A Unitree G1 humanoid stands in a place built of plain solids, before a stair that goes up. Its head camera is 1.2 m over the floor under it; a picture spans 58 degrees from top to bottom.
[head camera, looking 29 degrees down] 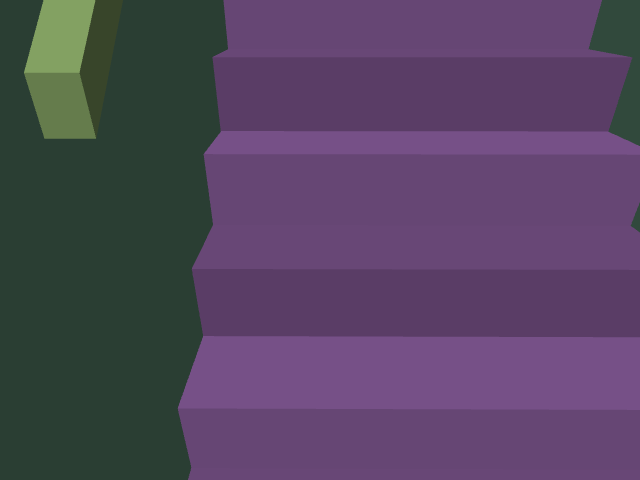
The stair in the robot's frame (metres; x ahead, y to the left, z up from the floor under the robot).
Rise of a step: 0.21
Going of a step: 0.23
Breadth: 1.20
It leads straight ahead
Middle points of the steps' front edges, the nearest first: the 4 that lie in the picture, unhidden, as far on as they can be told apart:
0.64 -0.29 0.42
0.87 -0.29 0.63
1.11 -0.29 0.85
1.34 -0.29 1.06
